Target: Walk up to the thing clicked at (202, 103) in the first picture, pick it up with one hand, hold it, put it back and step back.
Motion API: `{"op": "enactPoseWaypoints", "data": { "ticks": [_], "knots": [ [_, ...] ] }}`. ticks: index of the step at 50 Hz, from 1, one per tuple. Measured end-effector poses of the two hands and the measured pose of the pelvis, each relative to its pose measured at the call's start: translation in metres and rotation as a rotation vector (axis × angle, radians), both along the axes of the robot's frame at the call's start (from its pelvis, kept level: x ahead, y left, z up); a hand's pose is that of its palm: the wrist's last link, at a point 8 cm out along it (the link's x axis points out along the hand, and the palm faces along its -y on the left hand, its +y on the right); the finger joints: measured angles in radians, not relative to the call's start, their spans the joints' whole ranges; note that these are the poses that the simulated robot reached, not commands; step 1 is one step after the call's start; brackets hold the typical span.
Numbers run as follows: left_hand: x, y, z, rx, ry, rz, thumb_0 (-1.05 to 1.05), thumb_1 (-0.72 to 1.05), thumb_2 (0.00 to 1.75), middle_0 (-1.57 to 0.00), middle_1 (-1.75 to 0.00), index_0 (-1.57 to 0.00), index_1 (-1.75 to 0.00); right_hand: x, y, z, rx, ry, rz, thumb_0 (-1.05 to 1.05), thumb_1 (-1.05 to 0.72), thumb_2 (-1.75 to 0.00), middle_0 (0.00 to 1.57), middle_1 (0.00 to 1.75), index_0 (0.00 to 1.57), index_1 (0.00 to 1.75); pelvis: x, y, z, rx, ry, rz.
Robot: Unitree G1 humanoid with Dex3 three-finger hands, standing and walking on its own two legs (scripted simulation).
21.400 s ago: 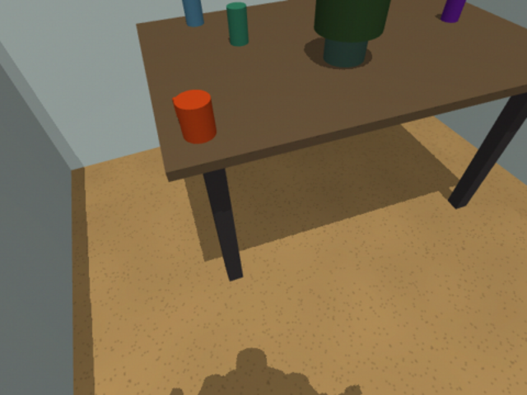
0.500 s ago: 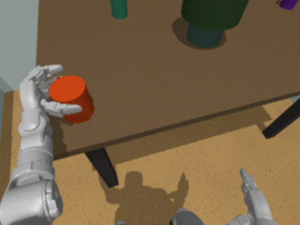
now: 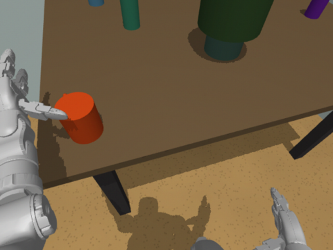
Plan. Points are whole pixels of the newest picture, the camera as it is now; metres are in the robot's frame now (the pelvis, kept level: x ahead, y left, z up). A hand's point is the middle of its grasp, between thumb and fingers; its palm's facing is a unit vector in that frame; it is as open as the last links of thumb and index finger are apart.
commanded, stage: withdraw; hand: left
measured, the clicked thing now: (78, 114) +0.46 +0.21 +0.06
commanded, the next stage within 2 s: rise in 0.08 s
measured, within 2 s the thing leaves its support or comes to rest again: neither
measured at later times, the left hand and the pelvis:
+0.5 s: hand out of the picture +0.43 +0.36 +0.16, palm faces +0.40 -0.87 -0.30, open 17.6 cm; pelvis +0.02 +0.00 +0.02, yaw +0 degrees
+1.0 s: hand out of the picture +0.22 +0.25 +0.16, palm faces +0.37 -0.84 -0.41, open 17.5 cm; pelvis +0.03 +0.00 +0.03, yaw +2 degrees
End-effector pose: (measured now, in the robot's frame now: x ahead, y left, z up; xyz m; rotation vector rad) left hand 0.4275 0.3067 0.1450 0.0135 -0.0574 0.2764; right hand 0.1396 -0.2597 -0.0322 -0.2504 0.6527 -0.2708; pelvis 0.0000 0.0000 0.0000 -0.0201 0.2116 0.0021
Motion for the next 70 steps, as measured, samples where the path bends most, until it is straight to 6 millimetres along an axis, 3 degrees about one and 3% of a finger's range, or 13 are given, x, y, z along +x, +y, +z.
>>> {"op": "enactPoseWaypoints", "data": {
  "ticks": [4, 8, 19, 28, 34, 41, 46, 53, 57, 61, 70],
  "knots": [
    [0.005, 0.018, 0.034, 0.008, -0.005, 0.006, -0.01, -0.61, 0.06, -0.09, -0.09, -0.1, -0.09, 0.001, -0.003, -0.002, 0.012, 0.01, -0.025, -0.01, 0.52, -0.06, 0.06, 0.05, 0.06, 0.06, 0.005, 0.001, 0.004, -0.003, -0.011, 0.001],
    [0.004, 0.033, 0.052, 0.009, 0.039, -0.007, -0.01, -0.61, 0.04, -0.07, -0.07, -0.09, -0.07, 0.003, 0.0, -0.009, 0.038, 0.029, -0.032, -0.01, 0.52, -0.06, 0.05, 0.05, 0.06, 0.06, 0.01, 0.002, 0.008, -0.003, -0.015, -0.002],
    [-0.017, 0.068, 0.037, 0.165, 0.261, 0.083, -0.01, -0.59, 0.02, -0.07, -0.06, -0.09, -0.06, 0.016, 0.018, -0.015, 0.097, 0.068, 0.028, -0.01, 0.54, -0.06, 0.06, 0.06, 0.06, 0.06, 0.015, 0.005, 0.018, 0.004, -0.035, 0.002],
    [-0.051, 0.091, 0.039, 0.251, 0.248, 0.206, -0.01, -0.6, 0.02, -0.08, -0.04, -0.08, -0.05, 0.021, 0.017, -0.015, 0.104, 0.094, 0.047, -0.01, 0.51, -0.07, 0.06, 0.06, 0.06, 0.06, 0.025, 0.005, 0.025, -0.002, -0.059, 0.005],
    [-0.091, 0.069, 0.035, 0.33, 0.19, 0.185, -0.01, -0.59, 0.01, -0.08, -0.03, -0.08, -0.05, 0.034, 0.023, -0.018, 0.142, 0.083, 0.066, -0.01, 0.5, -0.07, 0.06, 0.06, 0.06, 0.06, 0.032, 0.006, 0.028, -0.002, -0.089, 0.006],
    [-0.166, 0.029, 0.034, 0.386, 0.118, 0.147, -0.01, -0.58, 0.01, -0.08, -0.03, -0.08, -0.04, 0.046, 0.014, -0.014, 0.14, 0.06, 0.041, -0.01, 0.49, -0.07, 0.06, 0.06, 0.06, 0.06, 0.035, 0.003, 0.03, 0.005, -0.137, 0.012],
    [-0.217, 0.007, 0.038, 0.407, 0.087, 0.149, -0.01, -0.57, 0.01, -0.08, -0.04, -0.08, -0.04, 0.047, 0.008, -0.014, 0.116, 0.072, 0.045, -0.01, 0.5, -0.07, 0.06, 0.06, 0.06, 0.06, 0.031, -0.001, 0.031, 0.011, -0.17, 0.022],
    [-0.265, -0.032, 0.045, 0.434, 0.068, 0.082, -0.01, -0.56, 0.01, -0.08, -0.05, -0.08, -0.05, 0.042, 0.011, -0.02, 0.137, 0.068, 0.056, -0.01, 0.49, -0.07, 0.06, 0.06, 0.06, 0.06, 0.021, -0.007, 0.031, 0.018, -0.205, 0.031],
    [-0.283, -0.039, 0.059, 0.493, 0.028, 0.072, -0.01, -0.56, 0.01, -0.08, -0.05, -0.08, -0.06, 0.039, 0.006, -0.017, 0.133, 0.037, 0.049, -0.01, 0.49, -0.07, 0.06, 0.06, 0.06, 0.06, 0.014, -0.011, 0.032, 0.024, -0.227, 0.036],
    [-0.291, -0.032, 0.066, 0.525, -0.01, 0.112, -0.01, -0.56, 0.02, -0.08, -0.06, -0.08, -0.06, 0.033, 0.0, -0.015, 0.127, 0.018, 0.041, -0.01, 0.5, -0.07, 0.06, 0.06, 0.06, 0.06, 0.006, -0.015, 0.033, 0.031, -0.242, 0.038],
    [-0.297, -0.02, 0.049, 0.499, 0.008, 0.142, -0.01, -0.56, 0.03, -0.08, -0.06, -0.08, -0.06, 0.011, -0.011, -0.011, 0.106, 0.024, 0.033, -0.01, 0.5, -0.07, 0.06, 0.06, 0.06, 0.06, -0.006, -0.019, 0.035, 0.037, -0.263, 0.031]
  ]
}}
